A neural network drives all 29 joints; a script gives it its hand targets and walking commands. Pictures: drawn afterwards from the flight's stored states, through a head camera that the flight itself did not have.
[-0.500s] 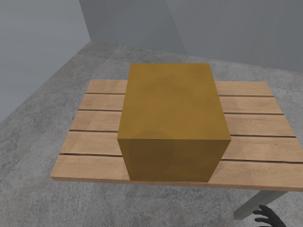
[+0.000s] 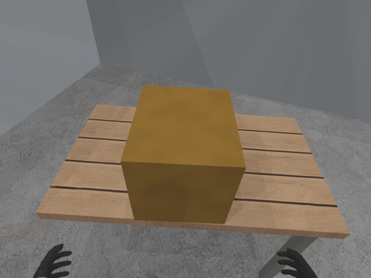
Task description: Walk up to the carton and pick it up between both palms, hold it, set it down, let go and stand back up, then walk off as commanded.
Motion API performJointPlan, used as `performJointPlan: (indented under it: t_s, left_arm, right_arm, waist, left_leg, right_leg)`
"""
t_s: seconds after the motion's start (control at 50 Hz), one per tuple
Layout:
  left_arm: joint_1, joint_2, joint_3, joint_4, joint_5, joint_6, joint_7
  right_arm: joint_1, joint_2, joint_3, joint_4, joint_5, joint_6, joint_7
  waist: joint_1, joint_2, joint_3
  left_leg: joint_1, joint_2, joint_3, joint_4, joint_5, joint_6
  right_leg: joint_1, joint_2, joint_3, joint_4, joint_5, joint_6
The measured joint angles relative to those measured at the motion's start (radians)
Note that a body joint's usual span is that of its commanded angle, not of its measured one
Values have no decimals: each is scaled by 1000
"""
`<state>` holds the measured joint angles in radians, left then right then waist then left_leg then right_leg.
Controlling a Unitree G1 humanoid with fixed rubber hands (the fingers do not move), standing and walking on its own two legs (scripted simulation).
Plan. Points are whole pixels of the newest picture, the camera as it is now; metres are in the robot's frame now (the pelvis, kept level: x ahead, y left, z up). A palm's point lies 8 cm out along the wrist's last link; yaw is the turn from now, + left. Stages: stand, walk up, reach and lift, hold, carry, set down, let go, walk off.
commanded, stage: reach and lift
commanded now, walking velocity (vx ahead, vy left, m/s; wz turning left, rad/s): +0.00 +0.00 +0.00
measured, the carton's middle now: (183, 153) +0.47 +0.03 -0.01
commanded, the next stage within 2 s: none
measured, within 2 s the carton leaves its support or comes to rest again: neither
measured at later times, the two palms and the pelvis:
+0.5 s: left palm (45, 264) +0.17 +0.30 -0.03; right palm (298, 273) +0.17 -0.21 -0.03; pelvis +0.01 +0.02 +0.01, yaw -1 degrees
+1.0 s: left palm (51, 252) +0.19 +0.29 -0.01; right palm (283, 257) +0.19 -0.18 -0.01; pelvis +0.04 +0.04 +0.01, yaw +0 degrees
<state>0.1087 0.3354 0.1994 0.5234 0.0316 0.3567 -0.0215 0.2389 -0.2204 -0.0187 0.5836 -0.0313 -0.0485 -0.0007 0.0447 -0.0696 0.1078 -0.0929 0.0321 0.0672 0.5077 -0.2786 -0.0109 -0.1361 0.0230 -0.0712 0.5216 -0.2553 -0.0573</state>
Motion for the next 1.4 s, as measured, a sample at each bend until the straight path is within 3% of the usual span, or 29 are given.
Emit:
performJointPlan:
  t_s: [0.18, 0.34, 0.64, 0.94, 1.08, 1.22, 1.4]
  left_arm:
    - [44, 27, -57, -62, -78, -82, -16]
    - [62, -17, -75, -78, -96, -161, -26]
    - [148, -28, -85, -145, -156, -340, -13]
    - [258, -36, -182, -199, -200, -582, -6]
    - [260, -46, -197, -198, -215, -656, -4]
    - [263, -38, -223, -216, -241, -684, 11]
    - [192, -13, -251, -255, -279, -602, 47]
  right_arm:
    - [16, 107, -6, -106, -25, 27, -48]
    - [34, 65, -23, -138, -1, 8, -45]
    - [89, 86, -25, -194, 98, -95, -18]
    - [124, 104, -18, -184, 184, -267, -23]
    - [144, 80, 1, -221, 225, -305, -18]
    - [119, 73, 6, -232, 248, -304, -14]
    - [30, 65, -15, -249, 254, -204, -17]
  waist:
    - [-10, 34, -23]
    - [-23, 78, -57]
    - [20, 18, -47]
    - [-25, 52, -55]
    - [-21, 64, -51]
    - [-10, 50, -50]
    - [-3, 48, -58]
  left_leg:
    - [-7, -6, -10, 0, 6, 6]
    - [1, -9, 11, -30, 11, 20]
    - [42, -13, 7, -102, 26, 19]
    - [72, -20, 0, -87, -14, 36]
    - [87, -23, 11, -80, -25, 43]
    - [74, -21, 10, -63, -29, 42]
    - [47, -20, 3, -52, -23, 39]
  right_leg:
    - [2, -6, -10, -10, 8, 5]
    - [5, -6, 11, -45, 26, 17]
    - [56, -5, 9, -132, 46, 23]
    - [113, -11, 4, -172, 36, 46]
    - [125, -13, 16, -165, 29, 52]
    - [114, -12, 15, -152, 27, 49]
    - [89, -12, 8, -138, 30, 44]
